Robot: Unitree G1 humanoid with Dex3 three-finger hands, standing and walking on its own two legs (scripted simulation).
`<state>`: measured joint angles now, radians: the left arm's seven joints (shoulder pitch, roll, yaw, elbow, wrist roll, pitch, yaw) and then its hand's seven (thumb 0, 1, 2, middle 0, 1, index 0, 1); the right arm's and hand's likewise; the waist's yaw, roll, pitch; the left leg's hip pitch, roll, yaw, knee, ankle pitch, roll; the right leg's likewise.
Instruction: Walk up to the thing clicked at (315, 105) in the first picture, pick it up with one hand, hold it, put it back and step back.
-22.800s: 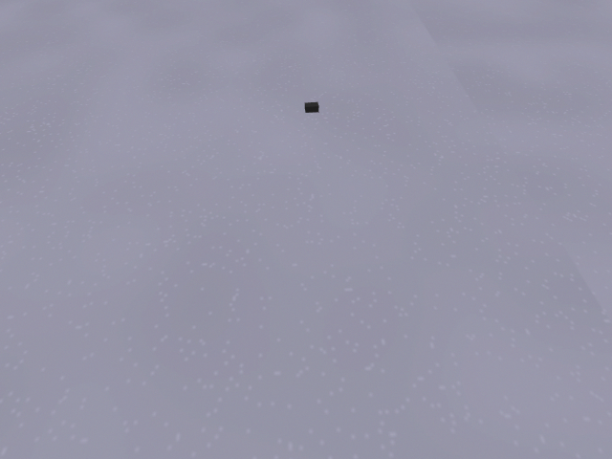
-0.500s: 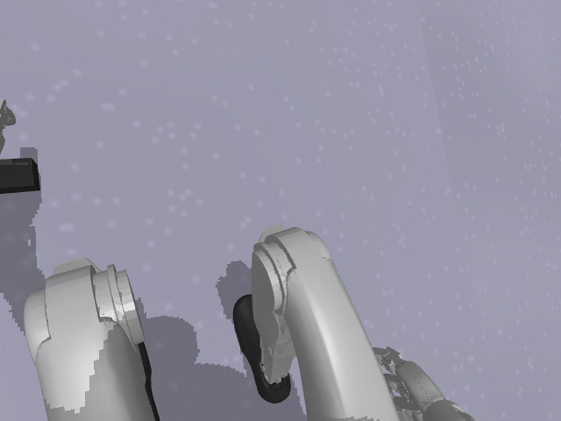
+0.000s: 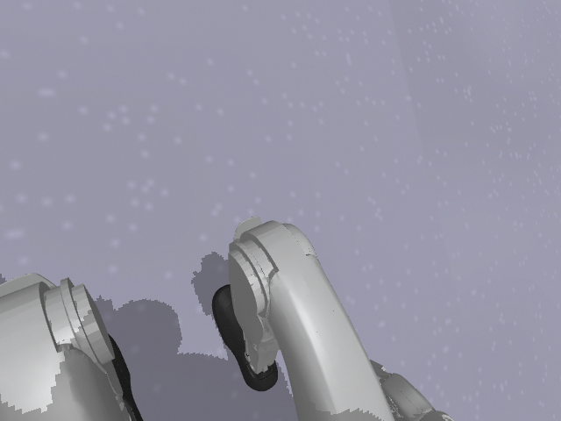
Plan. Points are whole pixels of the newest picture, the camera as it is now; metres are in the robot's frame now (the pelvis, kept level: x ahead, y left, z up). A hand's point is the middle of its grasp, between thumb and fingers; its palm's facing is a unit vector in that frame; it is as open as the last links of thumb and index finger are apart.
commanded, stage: rest palm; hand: left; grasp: from above
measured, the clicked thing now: out of the picture +0.45 +0.33 -0.28
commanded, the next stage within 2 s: close in 0.88 s
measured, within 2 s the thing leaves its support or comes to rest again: neither
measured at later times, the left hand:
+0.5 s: hand out of the picture +0.44 +0.33 -0.24, palm faces -0.45 -0.12 -0.89, open 13.7 cm
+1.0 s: hand out of the picture +0.43 +0.33 -0.25, palm faces -0.44 -0.11 -0.89, open 13.3 cm
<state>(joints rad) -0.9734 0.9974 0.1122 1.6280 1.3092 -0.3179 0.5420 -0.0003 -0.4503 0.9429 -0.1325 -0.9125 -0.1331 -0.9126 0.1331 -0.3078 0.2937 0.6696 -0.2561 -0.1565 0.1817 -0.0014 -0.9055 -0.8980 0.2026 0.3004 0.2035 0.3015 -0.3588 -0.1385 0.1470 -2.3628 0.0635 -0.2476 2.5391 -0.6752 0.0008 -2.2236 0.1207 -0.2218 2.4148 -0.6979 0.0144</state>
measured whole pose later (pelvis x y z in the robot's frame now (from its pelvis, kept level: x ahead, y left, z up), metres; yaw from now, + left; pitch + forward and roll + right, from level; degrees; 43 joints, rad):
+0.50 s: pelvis +0.00 +0.00 +0.00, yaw -1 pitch +26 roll -14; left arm -0.99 1.00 0.06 1.67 1.30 -0.28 0.60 0.00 -0.42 0.92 -0.16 -0.89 -0.16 -0.89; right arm 0.07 -0.32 0.31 0.65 -0.26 -0.22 0.22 0.00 -0.91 -0.90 0.20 0.30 0.20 0.30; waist -0.35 -0.17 0.16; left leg -2.35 0.06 -0.27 2.55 -0.69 0.01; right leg -2.20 0.13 -0.24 2.40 -0.71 0.03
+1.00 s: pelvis +0.00 +0.01 +0.00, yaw -2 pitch +25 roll -14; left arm -0.99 1.02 0.05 1.69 1.28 -0.27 0.62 0.00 -0.35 0.86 -0.20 -0.87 -0.21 -0.86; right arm 0.06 -0.34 0.34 0.65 -0.27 -0.24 0.23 0.00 -0.91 -0.90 0.20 0.30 0.20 0.30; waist -0.36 -0.18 0.18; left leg -2.34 0.07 -0.28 2.56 -0.69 0.01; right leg -2.19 0.14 -0.25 2.40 -0.69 0.03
